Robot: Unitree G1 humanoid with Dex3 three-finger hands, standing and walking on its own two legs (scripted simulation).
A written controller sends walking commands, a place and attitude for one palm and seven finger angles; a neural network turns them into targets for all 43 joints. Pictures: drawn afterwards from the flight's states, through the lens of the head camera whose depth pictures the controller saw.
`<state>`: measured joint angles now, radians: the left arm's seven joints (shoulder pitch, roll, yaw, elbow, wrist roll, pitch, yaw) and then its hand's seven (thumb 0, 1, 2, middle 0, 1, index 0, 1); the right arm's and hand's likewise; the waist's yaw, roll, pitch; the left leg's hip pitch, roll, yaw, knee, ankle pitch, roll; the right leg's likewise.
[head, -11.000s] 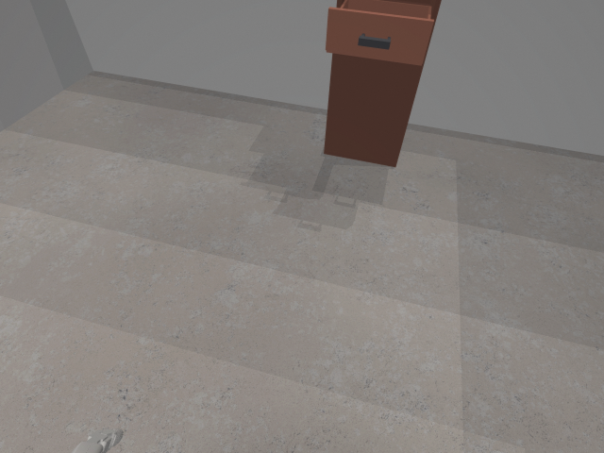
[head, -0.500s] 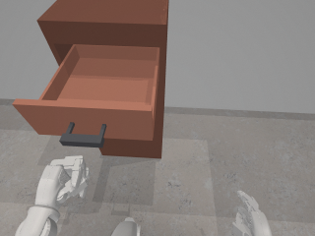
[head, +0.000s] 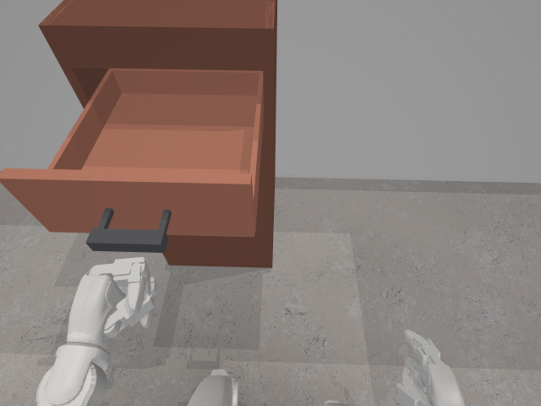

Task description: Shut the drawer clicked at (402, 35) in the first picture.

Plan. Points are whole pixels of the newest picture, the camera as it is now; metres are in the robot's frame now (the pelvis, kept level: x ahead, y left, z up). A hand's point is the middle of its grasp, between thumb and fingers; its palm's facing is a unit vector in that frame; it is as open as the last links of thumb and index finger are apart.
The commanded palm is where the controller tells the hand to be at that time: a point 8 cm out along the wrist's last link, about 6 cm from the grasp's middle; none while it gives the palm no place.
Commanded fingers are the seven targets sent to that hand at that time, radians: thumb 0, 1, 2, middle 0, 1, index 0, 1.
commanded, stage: bring the fist close to the handle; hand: left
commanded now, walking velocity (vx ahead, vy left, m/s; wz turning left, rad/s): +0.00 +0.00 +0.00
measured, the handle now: (132, 228) +0.36 +0.22 +0.06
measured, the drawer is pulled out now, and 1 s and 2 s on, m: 0.28 0.23 0.11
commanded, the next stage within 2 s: push the drawer shut in 0.14 s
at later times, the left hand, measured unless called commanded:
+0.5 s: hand (161, 287) +0.27 +0.16 +0.05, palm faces -0.03 -1.00 -0.07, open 3.3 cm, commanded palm +0.25 +0.22 +0.06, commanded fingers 0.00 0.90 0.90 -1.40 -1.60 -1.40 -1.60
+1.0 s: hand (162, 248) +0.33 +0.17 +0.06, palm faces -0.05 -1.00 -0.06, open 2.7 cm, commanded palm +0.32 +0.23 +0.06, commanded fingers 0.00 0.90 0.90 -1.40 -1.60 -1.40 -1.60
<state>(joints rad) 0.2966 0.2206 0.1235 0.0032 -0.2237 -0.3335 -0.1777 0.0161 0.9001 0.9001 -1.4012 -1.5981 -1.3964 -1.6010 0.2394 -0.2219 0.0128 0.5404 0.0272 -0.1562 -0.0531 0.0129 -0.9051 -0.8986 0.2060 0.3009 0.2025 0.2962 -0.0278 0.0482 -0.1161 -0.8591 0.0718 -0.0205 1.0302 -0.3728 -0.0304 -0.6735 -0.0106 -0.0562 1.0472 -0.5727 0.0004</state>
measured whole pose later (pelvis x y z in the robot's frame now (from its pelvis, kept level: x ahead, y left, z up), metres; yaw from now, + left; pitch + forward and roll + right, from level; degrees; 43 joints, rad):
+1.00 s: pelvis -0.01 +0.00 +0.00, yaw +0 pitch +12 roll -2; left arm -0.13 0.27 0.18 0.39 -0.21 -0.32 -0.23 -0.07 0.78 0.90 -1.40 -1.60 -1.40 -1.60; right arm 0.25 -0.25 0.02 0.60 0.03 -0.11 -0.07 0.01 -0.91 -0.90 0.21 0.30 0.20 0.30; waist -0.04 0.05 -0.11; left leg -0.90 0.08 -0.03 1.04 -0.35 -0.04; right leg -0.72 0.00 -0.06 1.06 -0.56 -0.01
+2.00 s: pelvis -0.02 +0.01 -0.02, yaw -2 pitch +18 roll -3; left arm -0.72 0.40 0.31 0.98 -0.11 -0.37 -0.21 -0.07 0.73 0.87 -1.40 -1.60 -1.40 -1.60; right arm 0.32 -0.25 0.02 0.65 0.01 -0.01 -0.04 0.01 -0.91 -0.90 0.21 0.30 0.20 0.30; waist -0.12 0.04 -0.11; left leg -1.07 0.10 -0.03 1.11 -0.36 -0.02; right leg -0.88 0.02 -0.05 1.13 -0.56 0.00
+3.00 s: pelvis -0.02 +0.02 -0.04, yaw -5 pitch +26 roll -6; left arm -1.16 0.67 0.45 1.27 0.04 -0.28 -0.21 -0.02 0.67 0.83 -1.40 -1.60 -1.40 -1.60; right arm 0.41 -0.25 0.06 0.64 -0.04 0.04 -0.01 0.00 -0.91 -0.90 0.21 0.30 0.20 0.30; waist -0.25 0.06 -0.10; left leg -1.30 0.12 -0.04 1.22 -0.39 0.00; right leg -1.10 0.05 -0.05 1.19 -0.55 0.02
